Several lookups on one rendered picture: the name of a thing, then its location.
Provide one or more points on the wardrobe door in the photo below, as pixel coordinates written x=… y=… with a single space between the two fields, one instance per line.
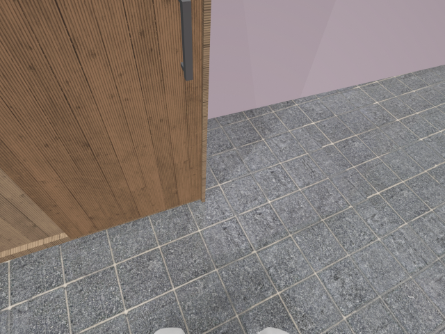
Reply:
x=98 y=125
x=21 y=220

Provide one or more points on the handle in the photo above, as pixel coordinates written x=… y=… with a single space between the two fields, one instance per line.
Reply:
x=186 y=34

